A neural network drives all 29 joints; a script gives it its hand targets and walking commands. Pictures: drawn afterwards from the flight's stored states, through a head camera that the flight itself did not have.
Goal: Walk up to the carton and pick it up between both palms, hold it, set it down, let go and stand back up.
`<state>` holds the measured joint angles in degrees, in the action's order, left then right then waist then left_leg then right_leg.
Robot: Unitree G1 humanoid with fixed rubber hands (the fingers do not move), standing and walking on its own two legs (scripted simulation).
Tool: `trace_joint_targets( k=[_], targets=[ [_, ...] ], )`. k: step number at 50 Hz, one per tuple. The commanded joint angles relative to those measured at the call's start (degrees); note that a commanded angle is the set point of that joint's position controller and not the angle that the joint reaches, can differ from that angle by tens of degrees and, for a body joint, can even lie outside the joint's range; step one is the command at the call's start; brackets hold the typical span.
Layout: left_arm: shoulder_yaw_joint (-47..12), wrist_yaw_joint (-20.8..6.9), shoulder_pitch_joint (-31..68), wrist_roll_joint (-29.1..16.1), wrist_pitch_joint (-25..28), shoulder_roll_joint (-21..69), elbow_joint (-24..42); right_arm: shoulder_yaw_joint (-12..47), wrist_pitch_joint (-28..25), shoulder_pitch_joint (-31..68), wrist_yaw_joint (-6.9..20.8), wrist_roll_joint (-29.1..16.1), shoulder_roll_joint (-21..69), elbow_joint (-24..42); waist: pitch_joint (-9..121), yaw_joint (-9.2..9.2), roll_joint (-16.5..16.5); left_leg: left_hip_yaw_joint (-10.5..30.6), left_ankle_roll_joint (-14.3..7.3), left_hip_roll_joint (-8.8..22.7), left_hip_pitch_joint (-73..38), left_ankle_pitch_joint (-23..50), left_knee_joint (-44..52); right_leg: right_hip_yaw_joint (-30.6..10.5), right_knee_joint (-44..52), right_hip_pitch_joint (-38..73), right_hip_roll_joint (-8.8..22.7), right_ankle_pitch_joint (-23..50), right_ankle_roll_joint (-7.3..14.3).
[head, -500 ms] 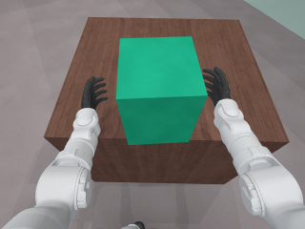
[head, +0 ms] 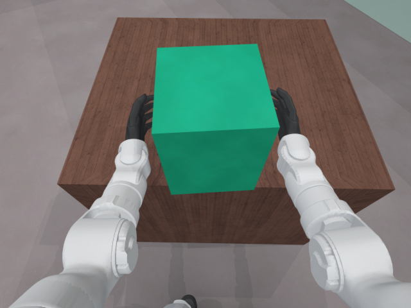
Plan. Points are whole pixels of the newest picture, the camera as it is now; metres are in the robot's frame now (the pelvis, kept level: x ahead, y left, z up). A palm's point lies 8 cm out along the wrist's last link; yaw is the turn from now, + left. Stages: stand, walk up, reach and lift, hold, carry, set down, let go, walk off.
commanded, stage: reach and lift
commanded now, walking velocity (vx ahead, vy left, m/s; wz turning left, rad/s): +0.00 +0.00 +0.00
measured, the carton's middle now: (210, 125) +0.47 +0.05 +0.02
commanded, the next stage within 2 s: none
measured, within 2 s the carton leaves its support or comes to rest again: leaves its support in 1.46 s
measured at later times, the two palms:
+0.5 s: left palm (138, 135) +0.42 +0.19 +0.04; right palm (285, 132) +0.43 -0.10 +0.06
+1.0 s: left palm (138, 136) +0.42 +0.19 +0.04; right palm (285, 132) +0.43 -0.10 +0.06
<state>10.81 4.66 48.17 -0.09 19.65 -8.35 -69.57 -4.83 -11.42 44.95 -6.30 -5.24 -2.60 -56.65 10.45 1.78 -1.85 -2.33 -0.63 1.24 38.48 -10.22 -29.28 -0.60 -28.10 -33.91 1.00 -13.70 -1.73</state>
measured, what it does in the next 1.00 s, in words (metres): stands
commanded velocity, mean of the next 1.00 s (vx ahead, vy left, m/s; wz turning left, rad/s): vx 0.00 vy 0.00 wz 0.00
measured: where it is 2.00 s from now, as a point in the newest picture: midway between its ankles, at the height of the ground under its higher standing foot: outside the picture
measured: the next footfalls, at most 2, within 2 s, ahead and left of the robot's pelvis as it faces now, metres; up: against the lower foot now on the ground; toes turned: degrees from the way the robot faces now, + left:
none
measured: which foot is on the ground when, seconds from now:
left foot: down 0.00-1.00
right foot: down 0.00-1.00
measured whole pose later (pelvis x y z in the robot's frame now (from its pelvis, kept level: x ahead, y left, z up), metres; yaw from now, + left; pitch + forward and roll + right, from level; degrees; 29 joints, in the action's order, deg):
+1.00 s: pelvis +0.00 +0.00 +0.00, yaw +0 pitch +20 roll -1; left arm 12.5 5.7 48.0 1.0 23.1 -7.3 -71.1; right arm -12.3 -15.1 44.0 -7.4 1.6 1.3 -56.7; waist 10.5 1.8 -1.9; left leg -2.3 -0.6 1.2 38.6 -10.3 -29.3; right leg -0.6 -27.8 -33.9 1.0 -13.7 -1.7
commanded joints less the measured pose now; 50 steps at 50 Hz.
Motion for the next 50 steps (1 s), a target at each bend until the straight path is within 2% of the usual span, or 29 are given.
trace_joint_targets(
  k=[1, 3, 5, 6, 7, 8, 9, 10, 11, 12, 14, 16, 18, 19, 21, 27, 28, 30, 31, 32, 34, 39, 43, 44, 46, 47, 48, 49, 50],
  targets=[
    [-7.06, -9.07, 30.23, 9.21, 3.74, 35.4, 8.63, 3.78, -5.9, 29.7, 8.36, 16.1, 36.7, 5.24, 41.25, 4.66, 7.94, -2.51, 6.04, -0.45, -36.58, 38.11, -1.96, 5.27, 4.7, 11.46, -3.92, 19.01, 1.99],
    [-7.63, -9.25, 28.89, 9.45, 4.59, 36.2, 6.0, 6.43, -5.97, 30.18, 9.13, 15.9, 39.25, 5.35, 42.05, 6.45, 6.87, -1.92, 5.83, -0.08, -36.49, 39.06, -2.6, 5.29, 3.78, 13.16, -4.29, 21.4, 1.56],
    [-7.79, -9.59, 27.97, 10.05, 4.38, 37.06, 3.87, 4.2, -5.86, 28.83, 9.19, 17.48, 37.39, 2.59, 38.61, 5.27, 8.45, -1.66, 6.16, 0.16, -37.97, 37.53, -2.16, 5.67, 4.58, 11.65, -4.26, 18.24, 1.91],
    [-8.64, -9.38, 27.46, 9.08, 4.75, 38.21, 4.94, 5.89, -5.79, 28.87, 9.2, 17.09, 38.38, 3.83, 40.2, 6.16, 7.08, -1.47, 5.89, 0.56, -37.9, 38.29, -2.71, 5.36, 4.79, 11.66, -4.54, 18.57, 2.0],
    [-9.28, -9.44, 28.96, 8.7, 5.0, 38.96, 3.02, 4.47, -6.08, 28.61, 9.13, 18.44, 37.36, 2.66, 38.99, 4.58, 7.67, -0.97, 6.35, 0.8, -37.96, 37.95, -2.87, 5.74, 5.04, 9.96, -4.4, 17.42, 2.47],
    [-9.88, -9.47, 29.36, 8.26, 5.29, 39.11, 3.72, 4.78, -6.35, 29.96, 9.08, 17.98, 37.52, 3.72, 39.68, 4.39, 7.75, -0.86, 6.34, 0.8, -38.62, 38.19, -3.03, 5.91, 4.82, 9.36, -4.47, 17.19, 2.4],
    [-7.82, -9.53, 28.54, 9.21, 5.54, 38.13, 2.03, 4.63, -6.22, 29.19, 9.21, 18.99, 37.4, 2.85, 38.43, 5.79, 7.05, -1.2, 5.91, 0.83, -37.32, 36.23, -2.62, 5.38, 5.09, 9.82, -4.0, 16.09, 2.47],
    [-9.08, -9.32, 28.55, 8.89, 5.53, 38.12, 2.56, 4.37, -6.15, 28.68, 8.94, 18.72, 37.73, 2.17, 37.85, 4.51, 7.33, -1.12, 6.15, 0.65, -36.97, 36.04, -2.83, 5.42, 5.39, 10.4, -4.22, 16.4, 2.26],
    [-7.72, -9.51, 27.7, 9.67, 5.19, 37.72, 1.0, 4.52, -5.83, 27.94, 8.93, 19.24, 38.0, 0.8, 36.74, 5.8, 7.17, -1.51, 5.86, 0.58, -35.86, 35.32, -2.22, 5.16, 5.09, 11.17, -4.0, 16.4, 2.26],
    [-8.45, -9.55, 28.26, 9.1, 5.3, 37.84, 1.98, 4.4, -5.71, 28.74, 8.91, 18.32, 38.64, 1.46, 36.79, 4.58, 6.96, -1.38, 5.89, 0.46, -36.01, 34.87, -2.29, 5.5, 4.66, 11.6, -4.32, 17.16, 1.97],
    [-7.56, -9.76, 27.5, 9.32, 5.76, 38.2, 1.0, 6.13, -5.86, 27.99, 8.99, 18.64, 39.61, 1.9, 37.07, 5.79, 6.6, -1.81, 5.77, 0.55, -34.32, 34.21, -1.91, 4.94, 4.78, 12.21, -3.93, 17.33, 2.12],
    [-9.17, -9.27, 28.8, 8.27, 5.93, 38.81, 1.94, 5.95, -5.83, 28.43, 9.08, 18.28, 39.53, 2.12, 38.3, 4.65, 6.99, -1.28, 5.94, 0.58, -35.25, 34.51, -2.52, 5.05, 5.0, 11.13, -3.91, 16.81, 2.25],
    [-7.66, -9.33, 26.7, 9.34, 5.99, 37.59, 1.79, 6.95, -5.4, 26.55, 9.0, 18.04, 40.03, 1.18, 36.64, 6.27, 6.76, -1.93, 5.29, 0.63, -33.72, 34.33, -2.35, 4.36, 4.74, 12.09, -3.71, 17.68, 2.12],
    [-8.41, -9.09, 29.09, 8.73, 5.64, 38.62, 1.63, 4.63, -5.31, 27.59, 9.04, 18.38, 38.4, -0.2, 36.24, 3.93, 7.26, -0.87, 6.01, 0.76, -35.69, 33.77, -1.75, 5.17, 5.28, 10.46, -3.86, 16.08, 2.39],
    [-7.95, -9.28, 26.94, 8.68, 5.63, 38.91, 1.37, 6.14, -5.34, 27.9, 9.06, 17.89, 39.96, 1.23, 36.7, 6.0, 6.67, -1.69, 5.7, 0.83, -34.24, 34.27, -1.95, 4.75, 4.94, 12.3, -3.9, 17.12, 2.25],
    [-8.96, -8.95, 29.3, 8.88, 5.11, 38.57, 3.04, 5.08, -4.65, 26.94, 9.06, 17.86, 39.57, -0.31, 36.03, 4.02, 8.22, -1.25, 6.01, 0.81, -35.96, 34.21, -1.64, 5.22, 5.39, 10.2, -3.76, 15.95, 2.49],
    [-8.06, -8.79, 28.69, 8.81, 5.62, 39.11, 3.11, 6.56, -4.68, 27.11, 9.04, 17.61, 40.93, 0.4, 35.96, 5.54, 7.46, -1.59, 6.09, 1.05, -34.45, 34.54, -2.07, 5.16, 4.65, 10.84, -3.92, 16.43, 2.41],
    [-8.9, -8.69, 28.55, 8.56, 5.28, 39.74, 3.01, 6.37, -4.58, 26.94, 8.82, 17.84, 40.65, -0.2, 36.95, 4.54, 7.37, -1.18, 5.86, 0.72, -35.26, 34.49, -2.1, 5.1, 5.05, 10.39, -3.65, 16.97, 2.48],
    [-6.51, -8.89, 27.15, 9.52, 5.44, 37.53, 1.44, 6.43, -3.98, 26.11, 8.75, 18.02, 40.91, -0.55, 34.52, 6.08, 6.26, -1.69, 5.25, 0.9, -34.01, 33.28, -2.04, 4.48, 5.23, 11.05, -3.36, 15.97, 2.21],
    [-6.59, -9.13, 27.26, 10.0, 4.58, 38.13, 0.56, 5.52, -3.57, 24.93, 8.63, 18.4, 39.84, -2.46, 31.79, 4.47, 6.96, -1.56, 5.43, 0.54, -33.52, 32.41, -1.47, 4.63, 5.41, 11.0, -3.34, 15.58, 2.44],
    [-8.16, -9.07, 27.75, 8.89, 4.97, 39.65, 1.69, 6.96, -4.51, 27.39, 8.72, 17.83, 41.02, 1.68, 35.99, 4.65, 6.48, -1.51, 5.62, 0.71, -34.29, 34.19, -2.02, 4.77, 4.87, 11.63, -3.68, 17.19, 2.35],
    [-8.27, -8.94, 30.2, 8.96, 4.98, 39.13, 1.19, 6.14, -4.37, 27.9, 8.72, 18.08, 40.72, 0.36, 37.27, 4.38, 7.16, -1.47, 5.47, 0.8, -34.22, 32.63, -1.93, 4.75, 4.76, 9.99, -3.36, 16.33, 2.25],
    [-7.71, -8.84, 29.2, 9.28, 4.85, 39.2, 0.26, 6.96, -4.28, 27.2, 8.68, 18.13, 41.42, -0.26, 34.9, 5.26, 6.55, -1.78, 4.95, 0.73, -33.12, 32.17, -1.09, 4.17, 5.04, 11.31, -3.35, 16.92, 2.03],
    [-8.38, -8.44, 30.55, 8.95, 5.12, 40.22, 1.05, 6.15, -4.35, 27.75, 8.59, 18.62, 41.55, -1.0, 36.46, 4.66, 6.54, -1.57, 5.54, 1.07, -34.62, 34.06, -1.98, 4.79, 4.89, 9.87, -3.79, 17.17, 2.25],
    [-8.07, -8.51, 28.28, 9.47, 4.87, 39.67, 0.34, 7.94, -4.61, 27.26, 8.57, 18.16, 42.28, 0.26, 36.7, 5.93, 6.48, -2.04, 5.21, 0.93, -33.45, 34.52, -1.89, 4.27, 4.75, 10.81, -3.51, 18.15, 2.24],
    [-8.27, -8.66, 29.42, 9.12, 5.11, 39.93, 0.79, 6.93, -4.28, 27.06, 8.38, 18.53, 42.17, -0.94, 35.69, 4.63, 6.07, -1.5, 5.39, 1.23, -33.9, 34.03, -1.74, 4.69, 5.03, 10.0, -3.53, 17.09, 2.28],
    [-9.57, -8.35, 30.97, 8.66, 5.21, 40.14, 1.59, 7.3, -4.63, 28.34, 8.54, 17.82, 41.78, -0.07, 37.39, 4.7, 7.11, -1.74, 5.62, 1.12, -34.19, 33.71, -2.04, 4.57, 4.53, 9.43, -3.57, 17.11, 2.04],
    [-8.55, -8.41, 29.39, 8.55, 5.19, 39.54, 0.58, 8.12, -4.39, 27.48, 8.39, 17.66, 42.38, -0.3, 35.77, 5.62, 5.88, -1.84, 5.15, 1.21, -33.54, 33.77, -2.17, 4.31, 4.75, 10.9, -3.56, 17.79, 2.03],
    [-8.59, -8.58, 30.68, 8.78, 5.12, 39.92, 0.02, 6.88, -4.3, 27.14, 8.3, 18.48, 41.82, -1.18, 36.4, 4.33, 5.74, -1.67, 5.13, 1.15, -33.65, 32.58, -1.76, 4.61, 5.13, 10.12, -3.54, 16.87, 1.94]
  ],
)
